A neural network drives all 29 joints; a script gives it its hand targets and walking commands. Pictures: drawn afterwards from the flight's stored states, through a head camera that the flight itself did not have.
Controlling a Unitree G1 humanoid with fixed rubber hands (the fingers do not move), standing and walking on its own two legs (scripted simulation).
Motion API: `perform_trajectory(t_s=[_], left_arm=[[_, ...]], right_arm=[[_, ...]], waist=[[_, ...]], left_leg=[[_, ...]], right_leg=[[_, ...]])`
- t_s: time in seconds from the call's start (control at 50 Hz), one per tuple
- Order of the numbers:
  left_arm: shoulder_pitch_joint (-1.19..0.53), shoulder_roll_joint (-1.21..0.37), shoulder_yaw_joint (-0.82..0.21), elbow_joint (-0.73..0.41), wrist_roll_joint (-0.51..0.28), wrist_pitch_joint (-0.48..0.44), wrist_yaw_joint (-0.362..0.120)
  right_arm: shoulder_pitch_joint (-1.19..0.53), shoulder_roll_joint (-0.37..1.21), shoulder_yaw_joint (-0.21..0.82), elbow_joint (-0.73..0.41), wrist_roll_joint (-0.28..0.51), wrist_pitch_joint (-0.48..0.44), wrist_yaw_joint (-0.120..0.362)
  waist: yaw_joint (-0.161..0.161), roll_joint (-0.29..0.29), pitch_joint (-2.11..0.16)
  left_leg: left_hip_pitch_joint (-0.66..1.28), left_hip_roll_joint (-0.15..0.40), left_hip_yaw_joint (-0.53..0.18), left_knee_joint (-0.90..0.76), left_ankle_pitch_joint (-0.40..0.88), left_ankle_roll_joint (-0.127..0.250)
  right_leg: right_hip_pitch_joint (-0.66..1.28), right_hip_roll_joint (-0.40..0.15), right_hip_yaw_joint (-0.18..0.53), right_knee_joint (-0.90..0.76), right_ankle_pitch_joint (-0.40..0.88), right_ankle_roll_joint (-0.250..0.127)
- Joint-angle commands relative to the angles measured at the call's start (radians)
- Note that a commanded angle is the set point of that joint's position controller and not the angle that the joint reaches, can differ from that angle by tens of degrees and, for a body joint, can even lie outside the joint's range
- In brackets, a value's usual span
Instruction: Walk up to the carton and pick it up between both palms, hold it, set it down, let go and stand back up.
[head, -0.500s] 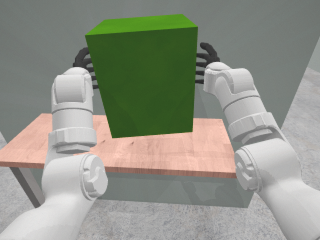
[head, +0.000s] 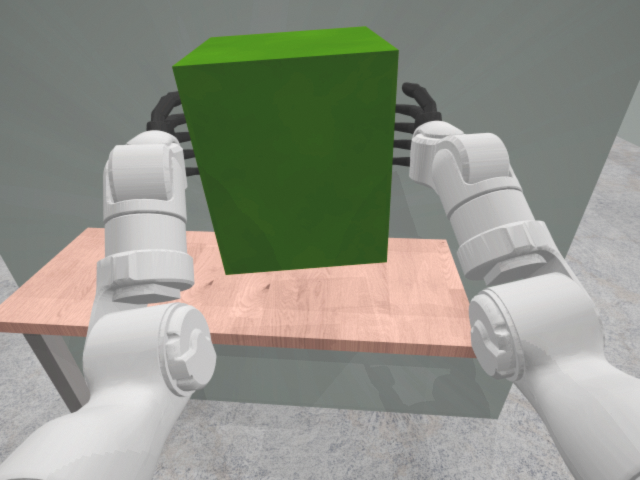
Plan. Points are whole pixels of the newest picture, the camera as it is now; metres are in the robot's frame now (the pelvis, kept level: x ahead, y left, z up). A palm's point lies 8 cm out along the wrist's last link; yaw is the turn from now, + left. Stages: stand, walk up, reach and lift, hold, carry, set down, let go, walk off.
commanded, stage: hold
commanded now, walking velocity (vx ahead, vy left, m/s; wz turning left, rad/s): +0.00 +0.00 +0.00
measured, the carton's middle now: (297, 147) +0.44 +0.00 +0.30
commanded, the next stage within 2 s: set down in 0.66 s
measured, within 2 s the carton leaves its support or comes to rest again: neither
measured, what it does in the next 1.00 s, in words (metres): stands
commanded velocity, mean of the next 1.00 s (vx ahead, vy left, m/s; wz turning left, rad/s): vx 0.00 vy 0.00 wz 0.00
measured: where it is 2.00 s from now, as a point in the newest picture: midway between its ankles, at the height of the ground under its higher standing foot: outside the picture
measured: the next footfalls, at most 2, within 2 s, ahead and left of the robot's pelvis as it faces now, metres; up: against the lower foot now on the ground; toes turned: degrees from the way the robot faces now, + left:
none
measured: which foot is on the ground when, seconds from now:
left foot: down 0.00-1.00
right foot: down 0.00-1.00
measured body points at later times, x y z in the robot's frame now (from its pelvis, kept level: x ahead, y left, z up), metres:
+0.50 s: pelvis +0.00 +0.00 +0.00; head -0.10 +0.01 +0.44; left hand +0.38 +0.16 +0.32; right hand +0.37 -0.14 +0.32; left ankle +0.00 +0.14 -0.75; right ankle +0.05 -0.11 -0.75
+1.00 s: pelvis +0.01 +0.00 +0.00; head -0.10 +0.02 +0.44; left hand +0.40 +0.15 +0.37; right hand +0.39 -0.15 +0.35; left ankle +0.00 +0.14 -0.75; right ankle +0.05 -0.11 -0.75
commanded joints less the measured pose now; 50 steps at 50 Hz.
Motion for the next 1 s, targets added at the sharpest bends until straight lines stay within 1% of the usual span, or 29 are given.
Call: perform_trajectory(t_s=[0.0,0.04,0.06,0.08,0.1,0.18,0.2,0.24,0.26,0.28,0.3,0.32,0.34,0.36,0.38,0.44,0.46,0.48,0.54,0.58,0.6,0.62,0.68,0.72,0.8,0.84,0.86,0.94,0.98], left_arm=[[-0.772,-0.513,-0.273,-0.145,-0.245,-0.093,-0.208],[-0.778,-0.521,-0.292,-0.150,-0.250,-0.092,-0.205],[-0.791,-0.537,-0.294,-0.152,-0.262,-0.093,-0.204],[-0.764,-0.531,-0.288,-0.130,-0.252,-0.089,-0.205],[-0.761,-0.527,-0.278,-0.136,-0.255,-0.090,-0.209],[-0.794,-0.553,-0.311,-0.182,-0.269,-0.095,-0.201],[-0.822,-0.543,-0.307,-0.184,-0.270,-0.098,-0.197],[-0.818,-0.546,-0.298,-0.141,-0.257,-0.094,-0.195],[-0.827,-0.553,-0.307,-0.167,-0.267,-0.104,-0.193],[-0.799,-0.540,-0.286,-0.134,-0.251,-0.100,-0.195],[-0.795,-0.532,-0.274,-0.120,-0.247,-0.098,-0.197],[-0.800,-0.539,-0.288,-0.143,-0.260,-0.100,-0.200],[-0.806,-0.530,-0.279,-0.138,-0.256,-0.100,-0.197],[-0.815,-0.541,-0.293,-0.137,-0.263,-0.101,-0.195],[-0.813,-0.536,-0.281,-0.152,-0.263,-0.104,-0.193],[-0.808,-0.527,-0.272,-0.119,-0.261,-0.103,-0.194],[-0.786,-0.533,-0.265,-0.114,-0.246,-0.100,-0.196],[-0.785,-0.536,-0.264,-0.112,-0.241,-0.097,-0.195],[-0.791,-0.521,-0.249,-0.084,-0.231,-0.096,-0.205],[-0.786,-0.526,-0.283,-0.123,-0.244,-0.099,-0.206],[-0.803,-0.543,-0.296,-0.130,-0.256,-0.101,-0.204],[-0.796,-0.536,-0.278,-0.115,-0.250,-0.099,-0.202],[-0.893,-0.567,-0.344,-0.199,-0.298,-0.129,-0.201],[-0.909,-0.588,-0.350,-0.189,-0.306,-0.141,-0.191],[-0.912,-0.567,-0.249,-0.039,-0.239,-0.172,-0.196],[-0.886,-0.527,-0.185,0.032,-0.193,-0.194,-0.206],[-0.873,-0.515,-0.160,0.060,-0.169,-0.207,-0.214],[-0.782,-0.459,-0.100,0.117,-0.097,-0.227,-0.237],[-0.729,-0.413,-0.068,0.143,-0.062,-0.221,-0.253]], right_arm=[[-0.854,0.613,0.159,-0.337,0.215,-0.080,0.186],[-0.845,0.588,0.137,-0.325,0.206,-0.077,0.185],[-0.878,0.602,0.144,-0.359,0.216,-0.081,0.187],[-0.844,0.582,0.129,-0.334,0.207,-0.074,0.185],[-0.848,0.596,0.139,-0.340,0.207,-0.076,0.183],[-0.878,0.591,0.136,-0.374,0.217,-0.082,0.180],[-0.887,0.601,0.147,-0.358,0.219,-0.080,0.184],[-0.886,0.581,0.121,-0.325,0.200,-0.078,0.190],[-0.888,0.602,0.132,-0.341,0.204,-0.086,0.193],[-0.867,0.602,0.130,-0.321,0.195,-0.082,0.191],[-0.887,0.592,0.130,-0.319,0.192,-0.082,0.190],[-0.910,0.605,0.135,-0.370,0.206,-0.091,0.187],[-0.912,0.610,0.139,-0.361,0.209,-0.087,0.185],[-0.912,0.607,0.139,-0.360,0.206,-0.090,0.186],[-0.912,0.626,0.149,-0.377,0.210,-0.090,0.185],[-0.885,0.607,0.132,-0.333,0.201,-0.086,0.187],[-0.885,0.599,0.128,-0.349,0.197,-0.089,0.184],[-0.871,0.586,0.118,-0.322,0.186,-0.085,0.184],[-0.878,0.576,0.107,-0.300,0.180,-0.082,0.186],[-0.873,0.579,0.120,-0.340,0.197,-0.089,0.186],[-0.898,0.581,0.129,-0.349,0.203,-0.091,0.188],[-0.878,0.579,0.117,-0.321,0.198,-0.084,0.188],[-0.932,0.641,0.172,-0.357,0.192,-0.118,0.187],[-0.955,0.658,0.178,-0.366,0.187,-0.130,0.184],[-0.994,0.628,0.087,-0.272,0.127,-0.187,0.194],[-0.997,0.596,0.034,-0.231,0.075,-0.225,0.203],[-0.973,0.571,0.002,-0.207,0.050,-0.245,0.210],[-0.903,0.515,-0.050,-0.115,-0.017,-0.304,0.230],[-0.847,0.485,-0.061,-0.071,-0.051,-0.315,0.235]], waist=[[0.013,0.006,-0.355],[-0.015,0.040,-0.346],[-0.006,0.030,-0.370],[-0.017,0.035,-0.325],[-0.005,0.011,-0.329],[-0.022,0.071,-0.371],[-0.009,0.058,-0.370],[-0.018,0.071,-0.335],[-0.010,0.061,-0.374],[-0.003,0.046,-0.343],[-0.007,0.038,-0.353],[-0.012,0.035,-0.401],[0.003,0.038,-0.395],[-0.010,0.055,-0.393],[0.006,0.034,-0.414],[-0.008,0.025,-0.365],[0.000,0.042,-0.373],[-0.009,0.044,-0.362],[-0.009,0.037,-0.324],[-0.020,0.054,-0.372],[-0.009,0.066,-0.377],[-0.019,0.056,-0.354],[-0.027,0.053,-0.447],[-0.034,0.051,-0.451],[-0.022,0.035,-0.344],[-0.004,0.018,-0.294],[-0.010,0.016,-0.273],[-0.012,-0.003,-0.194],[-0.015,-0.050,-0.140]], left_leg=[[-0.249,-0.078,0.049,-0.097,0.143,-0.012],[-0.245,-0.073,0.044,-0.103,0.123,-0.020],[-0.242,-0.070,0.039,-0.101,0.134,-0.017],[-0.253,-0.070,0.042,-0.107,0.127,-0.017],[-0.253,-0.075,0.042,-0.106,0.129,-0.014],[-0.250,-0.075,0.042,-0.097,0.144,-0.027],[-0.248,-0.070,0.038,-0.101,0.130,-0.026],[-0.273,-0.064,0.037,-0.119,0.070,-0.023],[-0.281,-0.065,0.041,-0.114,0.083,-0.019],[-0.282,-0.070,0.043,-0.116,0.088,-0.016],[-0.267,-0.073,0.047,-0.112,0.091,-0.014],[-0.259,-0.078,0.048,-0.101,0.109,-0.016],[-0.262,-0.076,0.048,-0.103,0.111,-0.012],[-0.263,-0.077,0.047,-0.103,0.097,-0.017],[-0.266,-0.086,0.051,-0.098,0.117,-0.012],[-0.259,-0.080,0.045,-0.103,0.100,-0.013],[-0.258,-0.078,0.046,-0.101,0.109,-0.013],[-0.242,-0.073,0.044,-0.108,0.095,-0.015],[-0.281,-0.074,0.047,-0.121,0.076,-0.010],[-0.250,-0.075,0.046,-0.105,0.108,-0.021],[-0.249,-0.072,0.048,-0.104,0.119,-0.022],[-0.265,-0.070,0.043,-0.114,0.095,-0.021],[-0.216,-0.088,0.040,-0.086,0.154,-0.012],[-0.196,-0.093,0.039,-0.072,0.158,-0.015],[-0.252,-0.082,0.035,-0.115,0.004,0.009],[-0.275,-0.080,0.048,-0.129,-0.019,0.020],[-0.274,-0.076,0.047,-0.141,-0.038,0.026],[-0.222,-0.074,0.062,-0.160,-0.005,0.032],[-0.188,-0.084,0.081,-0.159,0.008,0.042]], right_leg=[[0.422,0.047,0.081,0.037,0.131,0.049],[0.419,0.049,0.083,0.037,0.116,0.045],[0.426,0.053,0.077,0.043,0.128,0.045],[0.416,0.050,0.078,0.037,0.121,0.045],[0.421,0.049,0.075,0.033,0.127,0.047],[0.427,0.049,0.082,0.047,0.134,0.042],[0.416,0.058,0.070,0.048,0.113,0.046],[0.402,0.058,0.069,0.045,0.068,0.044],[0.419,0.055,0.075,0.049,0.076,0.044],[0.414,0.052,0.074,0.044,0.084,0.047],[0.411,0.049,0.077,0.043,0.083,0.048],[0.433,0.046,0.079,0.043,0.101,0.052],[0.436,0.046,0.080,0.042,0.105,0.055],[0.428,0.044,0.081,0.043,0.094,0.051],[0.437,0.044,0.083,0.040,0.111,0.055],[0.405,0.041,0.079,0.035,0.092,0.052],[0.419,0.042,0.080,0.038,0.099,0.050],[0.406,0.047,0.079,0.040,0.086,0.048],[0.419,0.048,0.081,0.035,0.070,0.048],[0.429,0.048,0.082,0.041,0.100,0.046],[0.417,0.049,0.082,0.041,0.101,0.045],[0.423,0.051,0.074,0.042,0.094,0.045],[0.423,0.055,0.070,0.035,0.139,0.035],[0.409,0.053,0.067,0.029,0.131,0.035],[0.381,0.043,0.066,0.010,-0.016,0.037],[0.383,0.042,0.054,0.005,-0.057,0.039],[0.398,0.047,0.053,0.005,-0.067,0.038],[0.400,0.047,0.036,-0.007,-0.064,0.032],[0.388,0.037,0.032,-0.029,-0.097,0.039]])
